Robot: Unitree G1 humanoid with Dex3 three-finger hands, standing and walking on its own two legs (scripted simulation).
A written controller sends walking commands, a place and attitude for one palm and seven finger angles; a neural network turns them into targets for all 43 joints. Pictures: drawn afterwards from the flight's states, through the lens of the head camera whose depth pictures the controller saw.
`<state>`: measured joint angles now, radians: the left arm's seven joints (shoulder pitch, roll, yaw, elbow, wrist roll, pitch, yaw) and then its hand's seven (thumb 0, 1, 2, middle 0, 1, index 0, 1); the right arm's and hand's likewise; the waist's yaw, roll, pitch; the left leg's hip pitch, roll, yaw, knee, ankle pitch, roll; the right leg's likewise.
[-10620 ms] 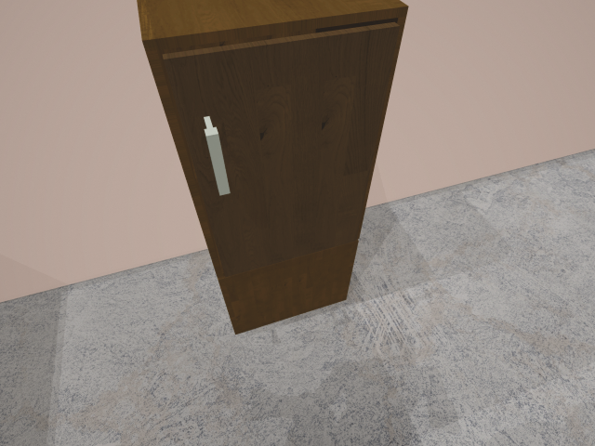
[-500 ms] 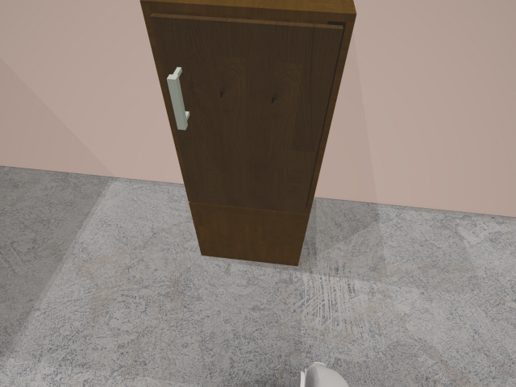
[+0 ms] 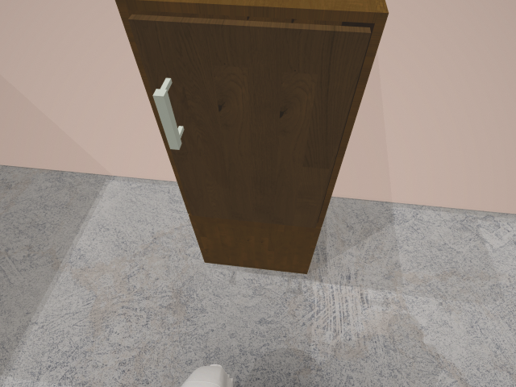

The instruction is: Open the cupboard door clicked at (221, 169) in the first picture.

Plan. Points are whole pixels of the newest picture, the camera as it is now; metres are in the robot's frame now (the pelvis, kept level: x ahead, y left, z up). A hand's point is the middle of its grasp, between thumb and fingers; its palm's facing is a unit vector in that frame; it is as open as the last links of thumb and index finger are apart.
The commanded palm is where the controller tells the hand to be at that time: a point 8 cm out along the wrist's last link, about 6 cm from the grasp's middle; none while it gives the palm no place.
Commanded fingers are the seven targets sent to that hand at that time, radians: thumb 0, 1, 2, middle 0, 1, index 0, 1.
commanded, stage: come to a stop and stand still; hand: left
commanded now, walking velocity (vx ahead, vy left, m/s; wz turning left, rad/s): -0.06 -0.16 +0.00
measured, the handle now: (171, 115) +0.57 +0.22 +0.06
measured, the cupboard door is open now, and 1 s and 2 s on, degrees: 0 0 0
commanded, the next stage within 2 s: look again from close up in 1.52 s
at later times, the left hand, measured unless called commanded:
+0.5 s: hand out of the picture +0.02 +0.21 -0.17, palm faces -0.03 -0.98 -0.21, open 7.3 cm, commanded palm none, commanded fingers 0.00 0.90 0.90 -0.20 -0.30 -0.20 -0.30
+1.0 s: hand out of the picture -0.03 +0.10 -0.17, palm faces +0.03 -0.98 -0.17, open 7.3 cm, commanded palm none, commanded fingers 0.00 0.90 0.90 -0.20 -0.30 -0.20 -0.30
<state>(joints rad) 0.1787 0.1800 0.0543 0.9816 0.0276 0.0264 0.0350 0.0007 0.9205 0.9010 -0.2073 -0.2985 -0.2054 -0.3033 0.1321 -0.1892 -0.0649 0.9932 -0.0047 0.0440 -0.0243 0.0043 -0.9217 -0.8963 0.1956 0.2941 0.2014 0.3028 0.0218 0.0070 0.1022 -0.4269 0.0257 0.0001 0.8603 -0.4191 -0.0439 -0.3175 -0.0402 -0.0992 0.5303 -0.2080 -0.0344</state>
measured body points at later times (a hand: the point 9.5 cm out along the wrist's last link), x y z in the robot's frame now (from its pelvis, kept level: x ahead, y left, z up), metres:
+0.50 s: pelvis -0.02 +0.01 +0.01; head +0.00 +0.02 +0.46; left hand +0.02 +0.26 -0.15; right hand -0.01 -0.23 -0.14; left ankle +0.02 +0.13 -0.73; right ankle -0.09 -0.14 -0.70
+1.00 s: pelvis -0.02 -0.05 +0.00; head -0.01 -0.06 +0.45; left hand -0.03 +0.16 -0.15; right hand -0.06 -0.26 -0.16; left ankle -0.01 +0.12 -0.73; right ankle -0.08 -0.13 -0.73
